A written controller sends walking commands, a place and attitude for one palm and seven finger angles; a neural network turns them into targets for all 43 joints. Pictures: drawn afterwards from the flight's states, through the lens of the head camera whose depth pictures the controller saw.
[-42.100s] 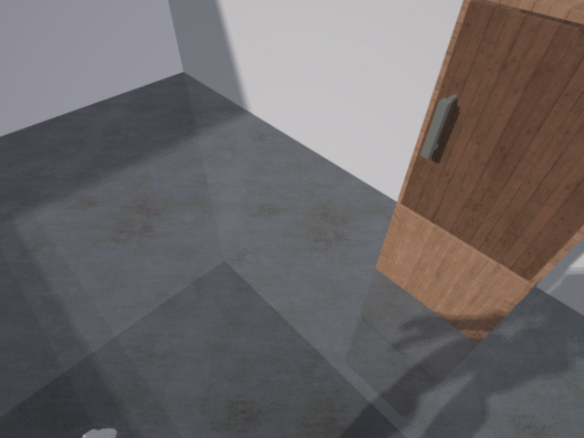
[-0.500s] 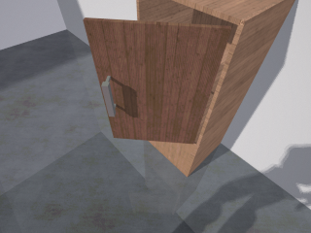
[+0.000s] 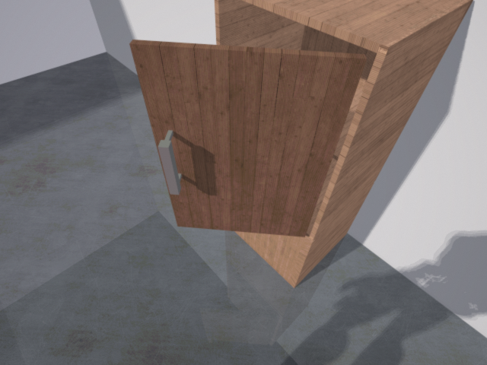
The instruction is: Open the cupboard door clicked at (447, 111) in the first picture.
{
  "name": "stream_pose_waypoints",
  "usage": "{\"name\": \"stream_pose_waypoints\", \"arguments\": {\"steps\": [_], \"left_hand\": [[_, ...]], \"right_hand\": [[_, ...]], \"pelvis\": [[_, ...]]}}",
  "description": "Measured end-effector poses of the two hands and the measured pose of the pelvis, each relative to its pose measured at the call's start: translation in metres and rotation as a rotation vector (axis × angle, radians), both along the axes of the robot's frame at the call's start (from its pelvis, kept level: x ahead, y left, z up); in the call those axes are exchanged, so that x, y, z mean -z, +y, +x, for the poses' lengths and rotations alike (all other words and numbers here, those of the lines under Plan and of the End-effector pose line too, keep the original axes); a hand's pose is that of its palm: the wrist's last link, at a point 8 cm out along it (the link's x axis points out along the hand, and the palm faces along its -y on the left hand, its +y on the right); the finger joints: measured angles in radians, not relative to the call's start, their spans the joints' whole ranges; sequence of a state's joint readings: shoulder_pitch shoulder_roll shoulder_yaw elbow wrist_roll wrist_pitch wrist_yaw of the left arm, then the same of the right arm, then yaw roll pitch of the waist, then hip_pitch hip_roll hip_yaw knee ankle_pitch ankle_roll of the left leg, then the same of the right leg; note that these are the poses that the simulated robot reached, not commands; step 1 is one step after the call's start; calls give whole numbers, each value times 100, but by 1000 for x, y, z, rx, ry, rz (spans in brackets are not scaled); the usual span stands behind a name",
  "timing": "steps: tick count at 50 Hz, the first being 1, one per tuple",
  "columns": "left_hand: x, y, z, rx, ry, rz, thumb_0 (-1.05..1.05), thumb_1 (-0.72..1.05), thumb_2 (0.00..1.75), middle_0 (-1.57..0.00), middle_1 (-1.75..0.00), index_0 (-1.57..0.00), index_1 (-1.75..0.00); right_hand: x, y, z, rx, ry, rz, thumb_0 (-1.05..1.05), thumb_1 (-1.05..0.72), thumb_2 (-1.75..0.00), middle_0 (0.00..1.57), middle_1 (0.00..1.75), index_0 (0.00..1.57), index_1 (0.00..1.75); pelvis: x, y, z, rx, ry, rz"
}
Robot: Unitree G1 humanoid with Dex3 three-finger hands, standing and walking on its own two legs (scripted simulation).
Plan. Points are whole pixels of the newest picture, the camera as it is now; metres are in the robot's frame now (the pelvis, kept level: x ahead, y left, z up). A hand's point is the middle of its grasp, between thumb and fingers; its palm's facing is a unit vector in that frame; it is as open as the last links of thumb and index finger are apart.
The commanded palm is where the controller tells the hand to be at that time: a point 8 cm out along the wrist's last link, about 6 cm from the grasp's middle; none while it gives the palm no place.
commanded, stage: come to a stop and stand still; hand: left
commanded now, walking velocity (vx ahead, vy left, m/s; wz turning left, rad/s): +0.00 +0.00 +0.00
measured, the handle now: (172, 163) +0.55 +0.21 -0.03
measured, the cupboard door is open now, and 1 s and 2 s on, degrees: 42 42 42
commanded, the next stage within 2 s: look again from close up in 0.20 s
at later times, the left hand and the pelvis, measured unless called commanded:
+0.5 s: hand out of the picture +0.04 +0.22 -0.17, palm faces -0.02 -0.96 -0.27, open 7.4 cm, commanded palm none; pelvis +0.01 +0.00 +0.00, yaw +0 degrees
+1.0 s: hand out of the picture +0.06 +0.21 -0.15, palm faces +0.14 -0.96 -0.23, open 7.4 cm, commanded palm +0.10 +0.26 -0.07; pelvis +0.00 +0.00 +0.00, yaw +1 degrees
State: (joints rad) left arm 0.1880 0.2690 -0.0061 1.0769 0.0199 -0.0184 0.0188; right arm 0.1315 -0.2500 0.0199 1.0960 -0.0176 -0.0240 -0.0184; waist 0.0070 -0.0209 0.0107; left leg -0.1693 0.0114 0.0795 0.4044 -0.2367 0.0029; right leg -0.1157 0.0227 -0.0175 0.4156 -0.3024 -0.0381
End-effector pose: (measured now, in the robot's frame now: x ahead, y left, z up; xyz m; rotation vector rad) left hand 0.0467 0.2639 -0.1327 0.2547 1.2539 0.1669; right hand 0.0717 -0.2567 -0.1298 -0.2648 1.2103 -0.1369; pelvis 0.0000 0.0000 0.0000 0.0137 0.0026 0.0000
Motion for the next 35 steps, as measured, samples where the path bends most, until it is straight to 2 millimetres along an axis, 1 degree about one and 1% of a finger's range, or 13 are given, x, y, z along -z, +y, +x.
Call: {"name": "stream_pose_waypoints", "arguments": {"steps": [6,14,24,35], "left_hand": [[0,3,1,-1,10,5,0,90,90,-20,-30,-20,-30],[1,4,-1,-5,25,2,0,90,90,-20,-30,-20,-30],[3,0,-7,-10,40,-13,0,90,90,-20,-30,-20,-30],[4,-5,-15,-20,50,-26,0,90,90,-20,-30,-20,-30]], "right_hand": [[-1,-3,0,3,15,-10,1,-90,-90,20,30,20,30],[-1,-3,-8,11,43,-15,1,-90,-90,20,30,20,30],[1,3,-18,18,71,-5,1,-90,-90,20,30,20,30],[3,9,-26,23,79,7,1,-90,-90,20,30,20,30]], "pelvis": [[0,0,4,0,0,0],[-1,1,6,-1,-2,-1],[-2,2,5,-3,-2,-1],[-3,3,3,-5,-5,-1]]}}
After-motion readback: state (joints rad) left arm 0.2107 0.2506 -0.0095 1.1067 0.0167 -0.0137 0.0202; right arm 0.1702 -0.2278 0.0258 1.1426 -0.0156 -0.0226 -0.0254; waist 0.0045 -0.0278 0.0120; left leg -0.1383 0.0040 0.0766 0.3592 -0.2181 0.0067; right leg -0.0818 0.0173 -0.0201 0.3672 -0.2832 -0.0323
